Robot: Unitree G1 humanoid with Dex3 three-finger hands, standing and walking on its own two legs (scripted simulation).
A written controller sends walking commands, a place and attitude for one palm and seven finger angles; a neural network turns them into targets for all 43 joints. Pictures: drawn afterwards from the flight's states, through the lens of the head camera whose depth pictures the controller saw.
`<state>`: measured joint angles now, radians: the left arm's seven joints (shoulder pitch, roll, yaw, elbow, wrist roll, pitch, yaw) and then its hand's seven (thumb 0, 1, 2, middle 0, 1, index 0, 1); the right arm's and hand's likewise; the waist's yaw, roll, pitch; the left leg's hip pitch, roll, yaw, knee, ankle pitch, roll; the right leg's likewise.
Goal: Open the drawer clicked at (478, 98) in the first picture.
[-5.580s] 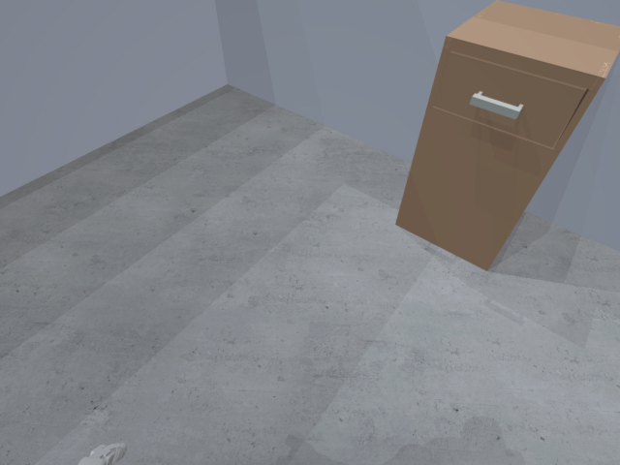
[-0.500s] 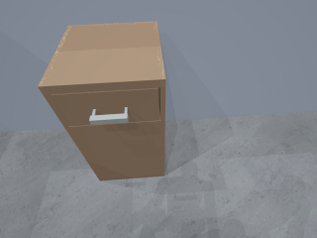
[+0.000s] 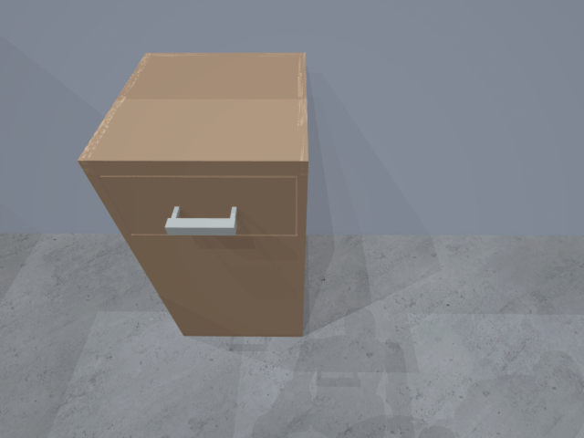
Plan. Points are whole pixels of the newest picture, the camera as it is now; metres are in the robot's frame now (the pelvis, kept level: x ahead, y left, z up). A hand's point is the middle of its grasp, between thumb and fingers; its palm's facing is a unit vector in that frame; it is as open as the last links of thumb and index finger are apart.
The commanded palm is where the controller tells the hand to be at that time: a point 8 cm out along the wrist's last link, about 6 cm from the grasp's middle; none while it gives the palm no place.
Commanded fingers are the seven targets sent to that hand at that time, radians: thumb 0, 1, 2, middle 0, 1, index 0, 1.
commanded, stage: come to a stop and stand still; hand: left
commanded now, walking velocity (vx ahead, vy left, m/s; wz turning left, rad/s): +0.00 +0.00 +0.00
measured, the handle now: (203, 218) +0.53 +0.23 -0.08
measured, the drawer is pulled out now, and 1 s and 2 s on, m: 0.00 0.00 0.00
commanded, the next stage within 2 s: look again from close up in 0.02 s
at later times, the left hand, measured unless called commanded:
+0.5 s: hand out of the picture +0.00 +0.23 -0.19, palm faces +0.01 -0.98 -0.18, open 7.4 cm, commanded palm none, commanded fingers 0.00 0.90 0.90 -0.20 -0.30 -0.20 -0.30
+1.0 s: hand out of the picture -0.06 +0.29 -0.18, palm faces -0.04 -0.99 -0.16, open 7.4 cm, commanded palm none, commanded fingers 0.00 0.90 0.90 -0.20 -0.30 -0.20 -0.30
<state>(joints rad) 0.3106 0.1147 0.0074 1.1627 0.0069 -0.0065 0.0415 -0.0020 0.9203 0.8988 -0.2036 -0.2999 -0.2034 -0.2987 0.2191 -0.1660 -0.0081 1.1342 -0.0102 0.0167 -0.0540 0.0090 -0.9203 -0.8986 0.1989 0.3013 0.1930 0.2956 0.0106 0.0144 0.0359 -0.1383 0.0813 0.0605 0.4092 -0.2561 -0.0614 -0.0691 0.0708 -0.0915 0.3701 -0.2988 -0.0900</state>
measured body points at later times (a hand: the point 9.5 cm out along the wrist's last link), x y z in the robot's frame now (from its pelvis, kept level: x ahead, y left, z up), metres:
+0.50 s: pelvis -0.02 +0.06 -0.01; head -0.03 +0.08 +0.44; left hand +0.00 +0.29 -0.17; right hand +0.01 -0.17 -0.15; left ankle -0.03 +0.16 -0.74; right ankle -0.06 -0.05 -0.74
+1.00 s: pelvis -0.03 +0.12 +0.00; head -0.02 +0.13 +0.45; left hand -0.06 +0.34 -0.16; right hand -0.08 -0.11 -0.15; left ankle -0.03 +0.16 -0.74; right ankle -0.07 -0.02 -0.71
